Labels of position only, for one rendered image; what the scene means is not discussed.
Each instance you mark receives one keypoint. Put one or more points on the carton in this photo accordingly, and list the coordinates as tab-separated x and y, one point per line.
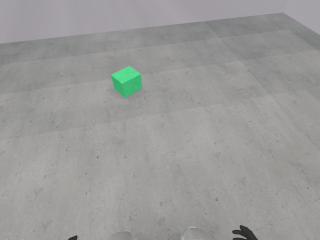
127	81

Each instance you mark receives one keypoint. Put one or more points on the right robot thigh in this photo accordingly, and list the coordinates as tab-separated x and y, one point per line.
195	234

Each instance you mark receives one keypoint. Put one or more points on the robot right hand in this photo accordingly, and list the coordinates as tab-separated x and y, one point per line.
245	232

